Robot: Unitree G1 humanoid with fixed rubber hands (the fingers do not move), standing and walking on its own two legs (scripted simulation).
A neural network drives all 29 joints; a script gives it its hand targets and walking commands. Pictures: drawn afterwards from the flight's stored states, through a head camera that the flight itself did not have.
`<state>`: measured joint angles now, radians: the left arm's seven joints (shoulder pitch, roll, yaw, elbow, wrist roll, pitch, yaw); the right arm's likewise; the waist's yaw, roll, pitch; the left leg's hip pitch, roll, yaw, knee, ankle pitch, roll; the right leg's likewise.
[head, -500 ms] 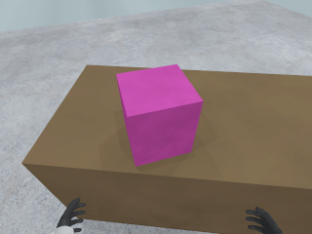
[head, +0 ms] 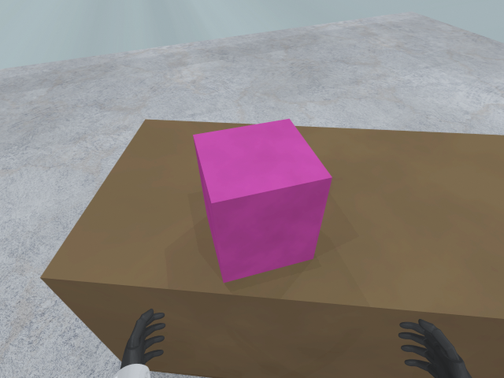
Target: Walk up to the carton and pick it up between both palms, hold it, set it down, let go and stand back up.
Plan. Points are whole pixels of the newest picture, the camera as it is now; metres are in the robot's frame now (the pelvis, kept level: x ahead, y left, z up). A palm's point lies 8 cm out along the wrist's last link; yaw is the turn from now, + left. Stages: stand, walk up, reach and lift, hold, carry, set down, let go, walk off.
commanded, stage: reach and lift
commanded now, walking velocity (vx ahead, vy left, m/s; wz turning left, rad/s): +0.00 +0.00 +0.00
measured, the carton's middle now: (256, 200) +0.47 +0.03 +0.00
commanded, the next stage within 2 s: none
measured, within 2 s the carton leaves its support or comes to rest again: neither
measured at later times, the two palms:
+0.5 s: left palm (154, 338) +0.19 +0.19 -0.02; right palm (449, 341) +0.20 -0.28 -0.03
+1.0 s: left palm (162, 293) +0.25 +0.18 +0.03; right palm (430, 282) +0.28 -0.26 +0.02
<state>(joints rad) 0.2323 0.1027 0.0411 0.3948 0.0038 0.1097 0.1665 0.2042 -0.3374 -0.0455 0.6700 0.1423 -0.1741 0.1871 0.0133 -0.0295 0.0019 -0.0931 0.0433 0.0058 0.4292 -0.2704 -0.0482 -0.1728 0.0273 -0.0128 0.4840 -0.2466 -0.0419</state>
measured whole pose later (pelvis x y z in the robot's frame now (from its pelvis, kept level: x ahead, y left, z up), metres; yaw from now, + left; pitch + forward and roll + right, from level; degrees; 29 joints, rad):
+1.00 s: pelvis -0.01 -0.01 +0.00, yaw -1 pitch +2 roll +1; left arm -0.01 -0.05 0.05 0.24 -0.01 0.07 0.29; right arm -0.17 -0.47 0.13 0.78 0.44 -0.29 0.24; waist 0.08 -0.01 -0.05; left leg -0.23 0.06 0.02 0.47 -0.26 -0.06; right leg -0.32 0.05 0.00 0.52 -0.23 -0.06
